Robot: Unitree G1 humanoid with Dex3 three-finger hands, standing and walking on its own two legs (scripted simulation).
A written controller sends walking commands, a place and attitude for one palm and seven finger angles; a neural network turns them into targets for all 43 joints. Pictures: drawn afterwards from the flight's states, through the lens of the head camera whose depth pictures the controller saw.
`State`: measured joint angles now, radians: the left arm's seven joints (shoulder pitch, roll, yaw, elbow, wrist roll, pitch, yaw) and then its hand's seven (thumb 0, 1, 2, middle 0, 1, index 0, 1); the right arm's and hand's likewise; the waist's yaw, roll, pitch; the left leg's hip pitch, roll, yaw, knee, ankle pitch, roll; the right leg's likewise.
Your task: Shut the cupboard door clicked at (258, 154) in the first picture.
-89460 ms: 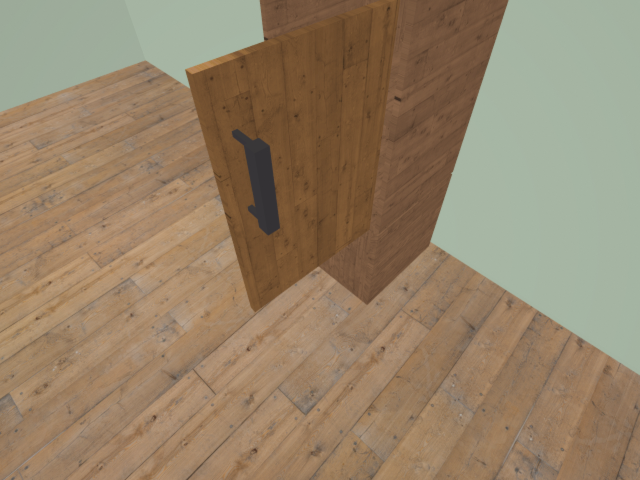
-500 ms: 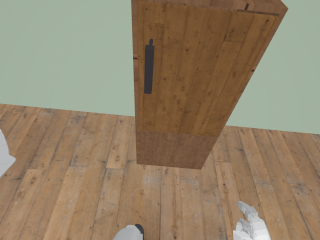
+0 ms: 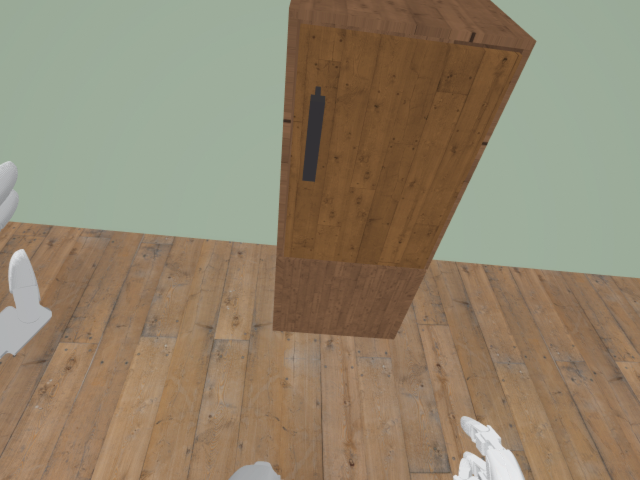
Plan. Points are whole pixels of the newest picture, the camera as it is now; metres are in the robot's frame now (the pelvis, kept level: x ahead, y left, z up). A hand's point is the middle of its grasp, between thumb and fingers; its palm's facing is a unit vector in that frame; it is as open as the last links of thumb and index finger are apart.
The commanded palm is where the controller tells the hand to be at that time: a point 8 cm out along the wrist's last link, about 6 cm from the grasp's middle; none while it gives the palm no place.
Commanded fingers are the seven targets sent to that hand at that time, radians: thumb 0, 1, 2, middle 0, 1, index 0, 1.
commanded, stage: stop stepping back and stand still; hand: left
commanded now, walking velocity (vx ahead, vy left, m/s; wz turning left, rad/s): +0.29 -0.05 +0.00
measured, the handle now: (313, 134) +0.72 +0.10 +0.08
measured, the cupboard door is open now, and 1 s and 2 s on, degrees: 0 0 0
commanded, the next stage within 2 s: let the arm hang, fingers relaxed in 1.20 s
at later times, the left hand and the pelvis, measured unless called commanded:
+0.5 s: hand out of the picture +0.14 +0.31 +0.19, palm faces +0.47 -0.80 -0.38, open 7.4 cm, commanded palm +0.09 +0.34 +0.19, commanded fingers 0.00 0.90 0.90 -0.20 -0.30 -0.20 -0.30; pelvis -0.07 +0.04 +0.01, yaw -3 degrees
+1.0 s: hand out of the picture +0.18 +0.34 +0.17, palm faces +0.43 -0.79 -0.43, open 7.4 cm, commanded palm +0.12 +0.37 +0.19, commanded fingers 0.00 0.90 0.90 -0.20 -0.30 -0.20 -0.30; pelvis -0.03 +0.07 +0.01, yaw -1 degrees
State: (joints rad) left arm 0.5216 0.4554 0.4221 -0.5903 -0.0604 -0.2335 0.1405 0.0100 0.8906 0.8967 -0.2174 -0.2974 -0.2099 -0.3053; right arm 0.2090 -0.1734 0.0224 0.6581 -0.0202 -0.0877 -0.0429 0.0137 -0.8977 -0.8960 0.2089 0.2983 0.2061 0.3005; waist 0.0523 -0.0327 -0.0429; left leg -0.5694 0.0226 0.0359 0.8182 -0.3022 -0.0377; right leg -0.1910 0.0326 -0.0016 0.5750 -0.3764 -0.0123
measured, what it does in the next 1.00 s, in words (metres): steps on the spot: left foot, then right foot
